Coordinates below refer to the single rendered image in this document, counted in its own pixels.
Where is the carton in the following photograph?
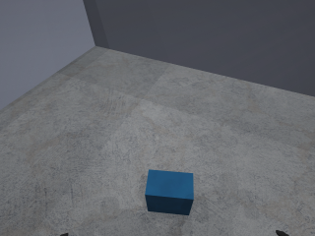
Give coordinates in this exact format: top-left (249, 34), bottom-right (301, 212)
top-left (145, 169), bottom-right (194, 215)

